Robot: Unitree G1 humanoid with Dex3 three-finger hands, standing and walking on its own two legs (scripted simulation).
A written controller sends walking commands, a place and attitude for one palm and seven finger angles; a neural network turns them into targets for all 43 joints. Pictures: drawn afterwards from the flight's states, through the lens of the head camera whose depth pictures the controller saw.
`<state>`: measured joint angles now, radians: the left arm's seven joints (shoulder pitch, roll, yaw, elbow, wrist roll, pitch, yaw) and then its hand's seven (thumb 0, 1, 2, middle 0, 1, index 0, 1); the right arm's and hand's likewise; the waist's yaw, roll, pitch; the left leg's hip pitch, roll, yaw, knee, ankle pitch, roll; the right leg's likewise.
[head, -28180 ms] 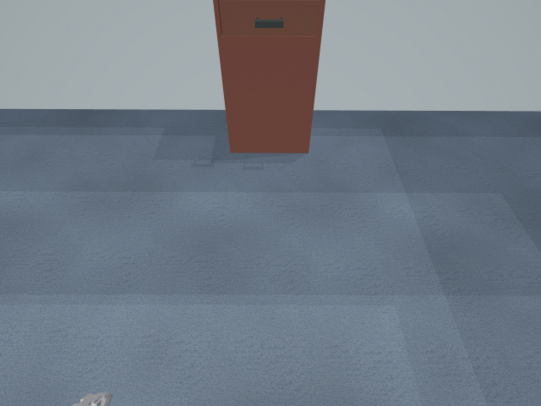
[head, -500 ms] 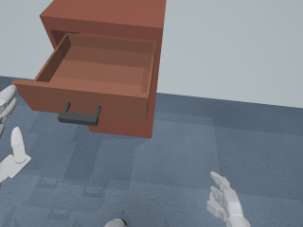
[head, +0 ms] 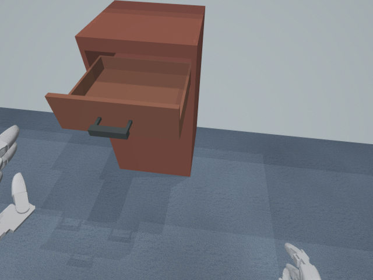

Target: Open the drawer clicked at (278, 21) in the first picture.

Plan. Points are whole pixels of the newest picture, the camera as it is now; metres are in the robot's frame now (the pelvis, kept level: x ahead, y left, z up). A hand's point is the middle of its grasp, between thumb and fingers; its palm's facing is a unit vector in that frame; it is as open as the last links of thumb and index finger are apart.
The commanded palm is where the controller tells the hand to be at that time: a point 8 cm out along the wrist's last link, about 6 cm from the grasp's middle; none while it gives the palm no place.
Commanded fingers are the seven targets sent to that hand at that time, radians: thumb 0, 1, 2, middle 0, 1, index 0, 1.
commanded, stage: stop stepping back and stand still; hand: left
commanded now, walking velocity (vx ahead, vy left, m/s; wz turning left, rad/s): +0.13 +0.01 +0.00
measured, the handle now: (111, 126) +0.55 +0.27 -0.02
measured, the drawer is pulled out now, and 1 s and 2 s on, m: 0.30 0.30 0.30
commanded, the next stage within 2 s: let the arm hang, fingers relaxed in 0.22 s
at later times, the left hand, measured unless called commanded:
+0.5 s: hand (86, 265) +0.17 +0.24 -0.09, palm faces +0.11 -0.93 -0.34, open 7.4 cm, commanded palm none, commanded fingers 0.00 0.90 0.90 -0.20 -0.30 -0.20 -0.30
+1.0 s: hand out of the picture -0.04 +0.20 -0.16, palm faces +0.05 -0.97 -0.25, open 7.3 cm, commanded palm none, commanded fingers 0.00 0.90 0.90 -0.20 -0.30 -0.20 -0.30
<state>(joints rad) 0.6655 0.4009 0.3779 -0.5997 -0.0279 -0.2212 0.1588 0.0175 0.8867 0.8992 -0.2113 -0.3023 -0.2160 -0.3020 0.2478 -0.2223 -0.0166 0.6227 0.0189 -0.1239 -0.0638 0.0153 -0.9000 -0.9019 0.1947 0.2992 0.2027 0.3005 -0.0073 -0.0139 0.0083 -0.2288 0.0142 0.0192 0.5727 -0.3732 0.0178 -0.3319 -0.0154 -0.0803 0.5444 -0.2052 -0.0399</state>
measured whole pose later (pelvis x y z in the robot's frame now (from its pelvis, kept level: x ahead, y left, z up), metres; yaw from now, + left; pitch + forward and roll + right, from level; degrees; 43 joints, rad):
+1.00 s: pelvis +0.00 +0.01 +0.01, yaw +0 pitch -2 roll +0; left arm 0.32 0.17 0.02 1.14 0.01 0.02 0.03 0.01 0.92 0.90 -0.20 -0.30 -0.20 -0.30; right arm 0.36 -0.12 0.01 1.09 -0.01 0.02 -0.03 0.01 -0.90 -0.90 0.19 0.30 0.20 0.30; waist 0.01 0.03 0.08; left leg -0.14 0.00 0.02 0.43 -0.26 0.00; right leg -0.25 0.00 -0.06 0.42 -0.13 -0.03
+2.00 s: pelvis +0.01 -0.01 +0.01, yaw -1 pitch -2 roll +0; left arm 0.25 0.15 0.03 1.13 0.01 0.00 0.03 0.01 0.91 0.90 -0.20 -0.30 -0.20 -0.30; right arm 0.34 -0.13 -0.01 1.11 -0.01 0.01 -0.04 0.00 -0.90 -0.90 0.19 0.30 0.20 0.30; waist 0.00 0.02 0.07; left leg -0.11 0.04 0.01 0.40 -0.26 -0.03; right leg -0.22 0.04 -0.06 0.39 -0.13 -0.06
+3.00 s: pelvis +0.03 -0.01 +0.01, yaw +0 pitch -2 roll +0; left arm 0.19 0.19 0.03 1.13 0.01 -0.01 0.02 0.01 0.91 0.90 -0.20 -0.30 -0.20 -0.30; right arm 0.27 -0.17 -0.02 1.11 -0.01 0.00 -0.03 0.00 -0.90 -0.90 0.19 0.30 0.20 0.30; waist 0.00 0.02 0.08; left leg -0.07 0.04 0.02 0.36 -0.26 -0.03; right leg -0.19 0.04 -0.06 0.36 -0.15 -0.06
